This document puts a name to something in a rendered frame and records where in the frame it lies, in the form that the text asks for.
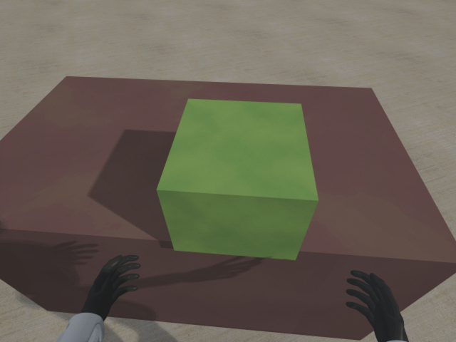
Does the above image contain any left robot hand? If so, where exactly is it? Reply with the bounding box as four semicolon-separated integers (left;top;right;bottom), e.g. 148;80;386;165
81;255;140;321

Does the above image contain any pedestal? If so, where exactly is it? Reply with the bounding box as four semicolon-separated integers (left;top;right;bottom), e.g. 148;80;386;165
0;76;456;341

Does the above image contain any right robot hand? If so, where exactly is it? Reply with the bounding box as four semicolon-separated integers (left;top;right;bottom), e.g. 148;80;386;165
346;270;409;342

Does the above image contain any carton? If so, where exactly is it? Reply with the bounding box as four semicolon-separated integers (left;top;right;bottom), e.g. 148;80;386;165
157;99;318;260

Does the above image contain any left robot forearm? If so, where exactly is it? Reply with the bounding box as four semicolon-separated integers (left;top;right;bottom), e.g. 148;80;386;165
55;313;105;342

